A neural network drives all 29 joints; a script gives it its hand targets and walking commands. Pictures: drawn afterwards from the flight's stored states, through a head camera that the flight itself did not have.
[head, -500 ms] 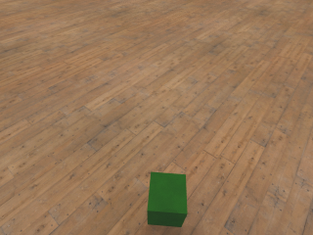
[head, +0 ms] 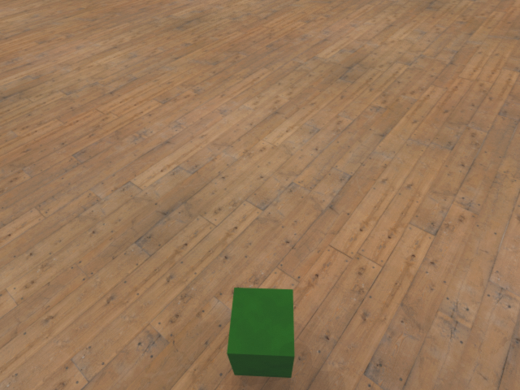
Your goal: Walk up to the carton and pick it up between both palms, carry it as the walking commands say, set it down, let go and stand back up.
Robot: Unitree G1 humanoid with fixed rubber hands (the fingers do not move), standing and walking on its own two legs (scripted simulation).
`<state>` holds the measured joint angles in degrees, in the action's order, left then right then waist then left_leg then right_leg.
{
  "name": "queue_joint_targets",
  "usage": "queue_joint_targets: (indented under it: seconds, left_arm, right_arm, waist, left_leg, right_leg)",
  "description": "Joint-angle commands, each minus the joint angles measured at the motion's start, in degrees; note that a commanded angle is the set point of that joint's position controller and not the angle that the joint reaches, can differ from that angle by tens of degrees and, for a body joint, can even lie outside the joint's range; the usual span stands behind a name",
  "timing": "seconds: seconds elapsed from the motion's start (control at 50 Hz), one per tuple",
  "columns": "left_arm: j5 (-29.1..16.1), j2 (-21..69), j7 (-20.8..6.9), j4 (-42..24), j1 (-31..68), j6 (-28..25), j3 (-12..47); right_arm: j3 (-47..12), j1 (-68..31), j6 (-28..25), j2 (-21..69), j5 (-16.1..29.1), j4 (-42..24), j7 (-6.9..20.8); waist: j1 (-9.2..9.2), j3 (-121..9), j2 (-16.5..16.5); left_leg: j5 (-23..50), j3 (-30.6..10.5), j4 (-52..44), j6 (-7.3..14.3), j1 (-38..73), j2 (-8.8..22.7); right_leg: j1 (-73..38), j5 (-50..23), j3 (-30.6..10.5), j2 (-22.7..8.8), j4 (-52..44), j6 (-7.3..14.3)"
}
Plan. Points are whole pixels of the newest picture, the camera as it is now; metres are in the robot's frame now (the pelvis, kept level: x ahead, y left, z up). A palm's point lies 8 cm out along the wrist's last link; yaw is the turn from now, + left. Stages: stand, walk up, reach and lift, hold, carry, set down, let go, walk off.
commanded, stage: walk up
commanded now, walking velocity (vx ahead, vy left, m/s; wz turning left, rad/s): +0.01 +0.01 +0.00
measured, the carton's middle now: (263, 333) +0.44 +0.01 -0.65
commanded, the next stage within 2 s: stand in 1.12 s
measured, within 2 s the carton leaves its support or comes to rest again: neither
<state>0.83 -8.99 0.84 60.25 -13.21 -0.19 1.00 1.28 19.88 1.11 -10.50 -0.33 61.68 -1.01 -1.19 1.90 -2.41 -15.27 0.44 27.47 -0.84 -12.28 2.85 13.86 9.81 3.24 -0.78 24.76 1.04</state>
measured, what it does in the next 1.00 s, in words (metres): stands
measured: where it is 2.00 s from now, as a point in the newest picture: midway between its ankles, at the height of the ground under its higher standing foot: outside the picture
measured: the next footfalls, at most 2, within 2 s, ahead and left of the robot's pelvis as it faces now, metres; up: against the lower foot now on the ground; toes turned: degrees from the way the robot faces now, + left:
none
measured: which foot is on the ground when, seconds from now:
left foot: down 0.00-1.00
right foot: down 0.00-1.00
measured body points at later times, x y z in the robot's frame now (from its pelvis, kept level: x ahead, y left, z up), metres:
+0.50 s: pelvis +0.02 +0.01 +0.00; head +0.03 +0.01 +0.45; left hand +0.03 +0.24 -0.16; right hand -0.01 -0.21 -0.16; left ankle +0.01 +0.14 -0.74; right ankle +0.04 -0.11 -0.74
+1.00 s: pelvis +0.02 +0.03 +0.00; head +0.03 +0.03 +0.45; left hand -0.02 +0.25 -0.16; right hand -0.02 -0.18 -0.16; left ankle +0.01 +0.15 -0.74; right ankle +0.04 -0.11 -0.74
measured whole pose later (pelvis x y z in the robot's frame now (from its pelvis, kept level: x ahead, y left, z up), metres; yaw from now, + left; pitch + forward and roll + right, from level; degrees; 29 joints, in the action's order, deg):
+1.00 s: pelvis +0.02 +0.03 +0.00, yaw +0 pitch -2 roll +0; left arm 0.6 -8.8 1.6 66.3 -18.1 -0.1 1.0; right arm -0.2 20.0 -0.5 -7.0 -0.4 65.3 -2.0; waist 0.7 3.3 0.8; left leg -13.1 1.9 22.0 0.0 -6.9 0.5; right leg 10.3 9.9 1.8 -2.7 22.4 -1.6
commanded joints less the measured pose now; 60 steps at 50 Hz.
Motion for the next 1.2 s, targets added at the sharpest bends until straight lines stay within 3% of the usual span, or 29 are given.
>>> queue_joint_targets:
  seconds: [0.0, 0.02, 0.04, 0.08, 0.1, 0.16, 0.2, 0.22, 0.24, 0.34, 0.4, 0.42, 0.46, 0.5, 0.58, 0.68, 0.72, 0.8, 0.84, 0.96, 0.98, 1.0, 1.04, 1.06, 1.1, 1.18]
  left_arm:
    - [-0.4, -8.7, 0.3, -1.5, -1.3, -1.0, -1.4]
    - [-0.2, -7.6, 0.2, -1.3, -1.2, -1.1, -1.3]
    - [-0.8, -5.9, 0.2, -1.3, -1.4, -1.1, -1.3]
    - [-0.5, -6.6, 0.7, -1.1, -1.5, -1.0, -1.2]
    - [-0.7, -6.8, 0.6, -0.5, -2.7, -0.9, -1.5]
    - [-0.4, -6.8, 0.5, -0.7, -1.7, -1.2, -1.5]
    - [-0.6, -5.4, 0.5, 0.1, -3.6, -1.2, -1.0]
    - [-0.5, -6.1, 0.4, -0.3, -3.0, -1.2, -1.1]
    - [-0.6, -6.6, 0.6, -0.1, -2.7, -1.1, -1.4]
    - [-0.5, -6.3, 0.4, 0.9, -5.0, -1.0, -1.5]
    - [-0.4, -6.1, 0.7, 1.8, -4.5, -0.8, -1.1]
    - [-0.5, -6.6, 0.8, 1.7, -4.9, -0.8, -1.4]
    - [-0.3, -5.2, 0.7, 2.4, -5.0, -0.7, -0.9]
    - [-0.6, -6.1, 0.8, 2.7, -5.4, -0.7, -1.3]
    - [-0.3, -5.7, 0.8, 3.7, -6.6, -0.5, -1.1]
    - [-0.5, -5.1, 1.1, 4.2, -6.1, -0.3, -0.8]
    - [-0.3, -5.0, 0.9, 5.3, -7.9, -0.2, -0.9]
    - [0.0, -4.2, 0.9, 4.9, -7.7, -0.3, -0.8]
    - [-0.3, -4.5, 0.8, 5.6, -8.1, -0.4, -0.8]
    - [-0.3, -3.6, 1.0, 6.3, -10.2, -0.1, -0.5]
    - [-0.1, -3.7, 0.9, 6.3, -9.0, -0.1, -0.6]
    - [0.0, -3.5, 0.8, 6.1, -8.9, -0.1, -0.6]
    - [-0.3, -2.7, 0.9, 6.2, -9.6, -0.1, -0.5]
    - [-0.4, -2.5, 1.0, 6.4, -9.2, -0.3, -0.4]
    - [-0.3, -2.6, 1.1, 6.3, -9.8, -0.1, -0.3]
    - [-0.3, -2.4, 1.2, 7.0, -10.1, 0.1, -0.7]
  right_arm:
    - [0.0, 6.6, -1.5, -3.6, 0.0, -0.1, -0.3]
    - [0.0, 6.3, -1.5, -3.6, 0.3, 0.3, -0.8]
    - [0.1, 5.9, -1.4, -4.0, 0.2, 0.8, -0.7]
    - [-0.2, 4.6, -1.2, -2.3, 0.1, 1.4, -0.5]
    - [-0.3, 4.8, -1.2, -2.1, 0.1, 1.1, -0.5]
    - [-0.4, 5.4, -1.5, -1.4, -0.2, 2.4, -0.5]
    - [-0.5, 5.1, -1.4, -1.4, -0.2, 2.8, -0.8]
    - [-0.4, 4.4, -1.6, -2.1, -0.4, 2.4, -0.9]
    - [-0.4, 3.3, -1.9, -2.7, -0.3, 1.7, -0.9]
    - [-0.6, 4.1, -1.7, -0.9, 0.1, 3.0, -1.0]
    - [-0.6, 4.4, -1.7, -1.2, -0.3, 3.0, -1.1]
    - [-0.7, 4.5, -1.7, -1.2, -0.4, 3.2, -1.1]
    - [-0.5, 4.1, -1.9, -1.6, -0.4, 2.8, -1.1]
    - [-0.4, 3.9, -1.8, -2.7, -0.4, 3.1, -1.2]
    - [-0.7, 4.0, -1.8, -1.2, -0.4, 3.3, -1.1]
    - [-0.6, 5.1, -1.7, -1.4, -0.2, 3.6, -1.3]
    - [-0.7, 4.3, -1.7, -0.6, -0.3, 3.2, -1.1]
    - [-0.6, 4.7, -1.6, -1.3, -0.2, 3.3, -1.1]
    - [-0.5, 4.9, -1.7, -1.5, -0.4, 3.2, -1.0]
    - [-1.0, 5.0, -1.9, -0.5, 0.0, 3.4, -1.0]
    - [-1.0, 5.6, -1.8, 0.0, 0.1, 3.3, -1.1]
    - [-0.8, 4.9, -1.8, -1.3, -0.5, 3.4, -1.1]
    - [-0.9, 6.3, -2.0, -0.1, 0.1, 3.4, -1.1]
    - [-0.8, 5.7, -2.1, -1.2, 0.1, 3.3, -1.1]
    - [-0.7, 6.4, -1.9, -0.8, -0.2, 3.3, -1.1]
    - [-0.7, 6.3, -2.0, 0.5, -0.3, 3.5, -1.0]
  waist:
    - [0.22, -1.4, 12.3]
    - [0.16, -1.2, 12.6]
    - [0.78, -1.3, 7.9]
    - [0.9, 1.1, 6.1]
    - [0.74, 0.0, 7.5]
    - [0.51, 0.8, 3.3]
    - [1.11, 1.2, 3.1]
    - [1.81, 1.3, 2.0]
    - [1.57, 0.7, 3.1]
    - [1.96, 2.2, 0.4]
    - [2.02, 2.2, 2.7]
    - [1.69, 1.4, 1.1]
    - [1.51, 2.9, 2.8]
    - [1.6, 2.6, 0.8]
    - [2.2, 4.3, 2.2]
    - [1.52, 4.4, 0.8]
    - [2.14, 4.9, 3.0]
    - [2.02, 3.4, 1.3]
    - [1.29, 3.6, 3.5]
    - [2.39, 3.6, 0.5]
    - [1.9, 5.5, 2.0]
    - [2.16, 5.6, 0.8]
    - [1.9, 3.7, 2.5]
    - [1.7, 3.3, 1.0]
    - [1.35, 5.0, 2.7]
    - [1.46, 5.7, 2.6]
  left_leg:
    - [5.6, -1.3, -5.8, 0.0, 4.3, 1.9]
    - [5.5, -1.1, -5.8, -0.2, 4.6, 2.4]
    - [5.1, -0.5, -5.4, -0.1, 3.4, 1.7]
    - [5.3, -0.2, -6.6, -1.0, 0.4, 1.6]
    - [6.7, -0.6, -6.5, -0.9, 3.2, 2.0]
    - [6.8, -0.6, -7.5, -0.4, 0.9, 2.6]
    - [7.4, -0.7, -7.9, -0.6, 2.2, 3.1]
    - [8.7, -1.7, -8.1, 0.0, 1.1, 3.3]
    - [8.4, -1.5, -8.5, -0.1, 1.0, 3.2]
    - [8.2, -1.2, -8.6, 0.0, 1.4, 3.0]
    - [7.9, -1.7, -9.0, 0.3, 0.8, 3.0]
    - [7.9, -1.5, -9.4, 0.4, 1.8, 3.2]
    - [8.4, -1.9, -9.3, 0.4, 2.1, 3.4]
    - [8.7, -1.9, -9.3, 0.4, 2.3, 3.2]
    - [7.7, -2.2, -9.6, 0.2, 2.4, 3.1]
    - [6.4, -1.7, -10.1, 0.8, 0.7, 2.4]
    - [5.3, -2.3, -10.5, 1.0, 1.1, 2.8]
    - [2.7, -2.2, -11.1, 1.1, 0.6, 2.6]
    - [4.5, -1.8, -10.1, 1.3, 3.0, 2.7]
    - [1.6, -2.6, -11.7, 1.5, 0.7, 2.5]
    - [1.6, -2.7, -11.6, 1.4, -1.5, 2.4]
    - [0.9, -2.9, -11.7, 1.5, -1.5, 2.5]
    - [1.1, -3.1, -12.0, 1.8, -1.3, 2.9]
    - [1.2, -2.9, -11.7, 2.0, 0.0, 2.7]
    - [1.0, -2.9, -11.2, 2.1, 0.0, 3.2]
    - [3.3, -3.5, -11.2, 1.9, -1.9, 3.0]
  right_leg:
    - [0.0, 2.3, -10.8, -8.4, -10.8, 2.0]
    - [-0.1, 4.0, -11.3, -8.2, -11.0, 1.7]
    - [-0.7, 6.1, -9.4, -6.3, -12.1, 1.0]
    - [-2.6, 5.9, -9.2, -6.5, -11.3, 0.7]
    - [-1.0, 4.3, -8.7, -6.0, -11.4, 0.9]
    - [-3.5, -0.6, -7.6, -6.1, -9.3, 1.1]
    - [-3.1, -1.8, -7.1, -5.9, -8.8, 1.0]
    - [-5.1, -5.8, -6.2, -5.3, -6.9, 1.0]
    - [-5.9, -6.7, -6.3, -5.2, -6.8, 1.2]
    - [-5.0, -5.7, -5.8, -5.1, -6.1, 0.8]
    - [-5.7, -5.2, -5.2, -4.9, -6.0, 0.3]
    - [-5.9, -4.7, -4.8, -5.0, -6.2, 0.4]
    - [-4.4, -5.1, -4.5, -4.5, -6.3, 0.1]
    - [-4.9, -5.3, -4.7, -4.8, -6.3, 0.0]
    - [-3.5, -3.1, -4.0, -4.9, -6.3, -0.6]
    - [-4.7, -3.7, -4.7, -5.2, -6.3, -1.0]
    - [-3.7, -2.3, -4.1, -4.8, -6.6, -1.3]
    - [-4.3, -1.1, -4.5, -5.2, -6.1, -1.1]
    - [-2.2, -1.1, -4.7, -5.3, -6.5, -1.3]
    - [-3.8, -1.3, -4.6, -5.2, -5.9, -1.5]
    - [-3.2, -0.9, -4.9, -5.0, -5.6, -1.4]
    - [-3.4, -1.3, -4.4, -4.8, -5.8, -1.6]
    - [-4.4, -1.9, -4.2, -4.8, -5.2, -1.8]
    - [-4.3, -2.2, -4.1, -5.0, -5.1, -2.0]
    - [-2.0, -1.5, -4.1, -5.0, -6.0, -2.2]
    - [-3.6, -2.5, -4.0, -5.1, -5.4, -2.1]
